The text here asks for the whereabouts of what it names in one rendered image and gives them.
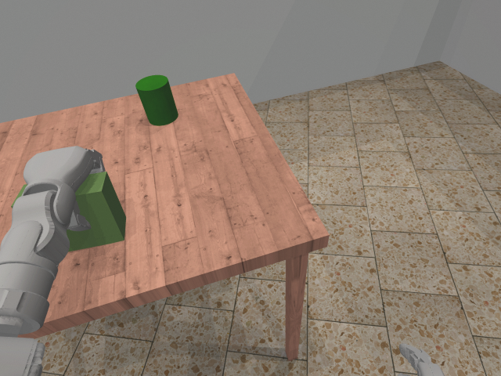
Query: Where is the robot left hand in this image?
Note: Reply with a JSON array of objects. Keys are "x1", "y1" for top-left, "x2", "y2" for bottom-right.
[{"x1": 23, "y1": 146, "x2": 106, "y2": 231}]

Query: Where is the left robot forearm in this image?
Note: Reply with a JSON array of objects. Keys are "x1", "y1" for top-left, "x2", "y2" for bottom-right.
[{"x1": 0, "y1": 179, "x2": 76, "y2": 338}]

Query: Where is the robot left upper arm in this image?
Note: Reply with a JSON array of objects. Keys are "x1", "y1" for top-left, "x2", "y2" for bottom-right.
[{"x1": 0, "y1": 336, "x2": 45, "y2": 376}]

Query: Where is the robot right hand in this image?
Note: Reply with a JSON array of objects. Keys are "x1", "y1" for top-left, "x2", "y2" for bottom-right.
[{"x1": 398, "y1": 343, "x2": 445, "y2": 376}]

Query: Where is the table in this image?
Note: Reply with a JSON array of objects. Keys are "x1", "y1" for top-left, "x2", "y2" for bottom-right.
[{"x1": 0, "y1": 73, "x2": 330, "y2": 361}]

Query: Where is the sponge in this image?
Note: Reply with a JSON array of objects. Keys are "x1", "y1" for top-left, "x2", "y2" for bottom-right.
[{"x1": 11, "y1": 172, "x2": 126, "y2": 251}]

